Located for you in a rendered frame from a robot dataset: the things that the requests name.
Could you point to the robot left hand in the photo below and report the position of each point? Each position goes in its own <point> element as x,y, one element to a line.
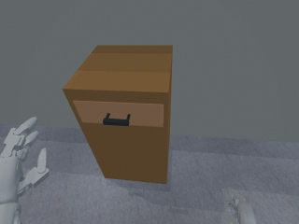
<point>15,152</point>

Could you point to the left robot forearm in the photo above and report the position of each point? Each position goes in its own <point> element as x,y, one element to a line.
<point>10,212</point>

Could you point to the cabinet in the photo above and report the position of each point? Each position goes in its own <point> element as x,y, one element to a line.
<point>139,74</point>

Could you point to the drawer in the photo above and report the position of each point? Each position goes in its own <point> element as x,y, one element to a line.
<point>140,114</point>

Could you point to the handle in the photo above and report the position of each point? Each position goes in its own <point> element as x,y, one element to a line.
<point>116,122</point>

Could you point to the robot right hand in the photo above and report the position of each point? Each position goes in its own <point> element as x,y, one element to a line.
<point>242,212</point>

